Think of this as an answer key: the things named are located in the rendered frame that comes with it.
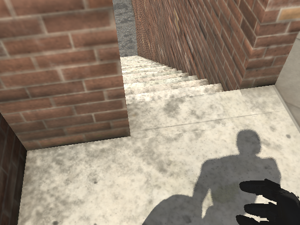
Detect stairs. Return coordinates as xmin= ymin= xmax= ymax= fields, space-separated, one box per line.
xmin=120 ymin=55 xmax=224 ymax=105

